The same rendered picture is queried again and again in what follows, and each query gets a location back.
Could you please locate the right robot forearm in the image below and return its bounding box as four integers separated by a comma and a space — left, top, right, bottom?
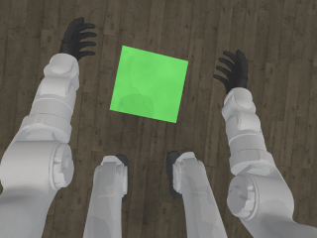
221, 87, 294, 208

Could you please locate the right robot upper arm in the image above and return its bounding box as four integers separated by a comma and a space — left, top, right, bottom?
226, 173, 317, 238

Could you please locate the carton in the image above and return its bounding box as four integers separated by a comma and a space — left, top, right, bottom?
110, 46, 188, 123

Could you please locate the robot right hand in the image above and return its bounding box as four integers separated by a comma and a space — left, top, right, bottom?
213, 50, 249, 95

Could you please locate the robot left hand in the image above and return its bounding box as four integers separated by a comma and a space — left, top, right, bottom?
58, 17, 97, 61

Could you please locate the left robot upper arm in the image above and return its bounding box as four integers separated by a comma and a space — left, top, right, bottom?
0, 140, 74, 238

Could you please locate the left robot forearm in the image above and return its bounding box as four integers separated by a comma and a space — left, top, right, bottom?
0, 53, 79, 187

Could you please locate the left robot shin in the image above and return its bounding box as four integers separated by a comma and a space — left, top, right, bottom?
93, 156, 125, 195

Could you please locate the robot left foot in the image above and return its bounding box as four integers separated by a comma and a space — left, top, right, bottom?
115, 154, 129, 203

